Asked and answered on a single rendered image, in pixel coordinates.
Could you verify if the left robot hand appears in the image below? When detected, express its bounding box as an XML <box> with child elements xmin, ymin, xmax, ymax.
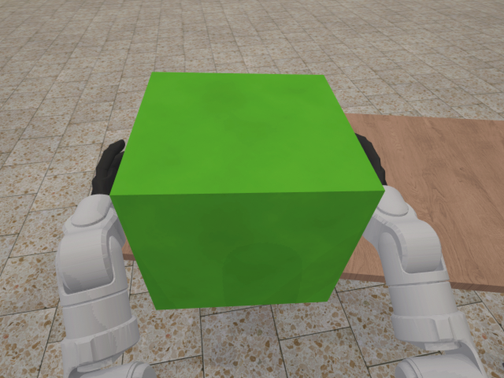
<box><xmin>91</xmin><ymin>139</ymin><xmax>125</xmax><ymax>195</ymax></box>

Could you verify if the robot right upper arm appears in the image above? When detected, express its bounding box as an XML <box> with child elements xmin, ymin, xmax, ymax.
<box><xmin>395</xmin><ymin>354</ymin><xmax>484</xmax><ymax>378</ymax></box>

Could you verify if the carton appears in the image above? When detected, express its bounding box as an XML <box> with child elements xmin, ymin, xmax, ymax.
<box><xmin>109</xmin><ymin>72</ymin><xmax>385</xmax><ymax>310</ymax></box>

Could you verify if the robot right forearm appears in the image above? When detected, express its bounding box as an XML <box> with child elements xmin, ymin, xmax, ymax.
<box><xmin>362</xmin><ymin>185</ymin><xmax>488</xmax><ymax>378</ymax></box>

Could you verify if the right robot hand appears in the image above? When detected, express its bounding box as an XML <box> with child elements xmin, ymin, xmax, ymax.
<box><xmin>355</xmin><ymin>133</ymin><xmax>387</xmax><ymax>185</ymax></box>

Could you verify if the table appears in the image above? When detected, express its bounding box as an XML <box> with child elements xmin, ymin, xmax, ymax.
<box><xmin>122</xmin><ymin>113</ymin><xmax>504</xmax><ymax>367</ymax></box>

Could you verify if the robot left forearm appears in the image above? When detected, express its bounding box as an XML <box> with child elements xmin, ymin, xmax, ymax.
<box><xmin>55</xmin><ymin>195</ymin><xmax>140</xmax><ymax>378</ymax></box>

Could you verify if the robot left upper arm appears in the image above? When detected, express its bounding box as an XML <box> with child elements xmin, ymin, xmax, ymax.
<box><xmin>80</xmin><ymin>361</ymin><xmax>157</xmax><ymax>378</ymax></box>

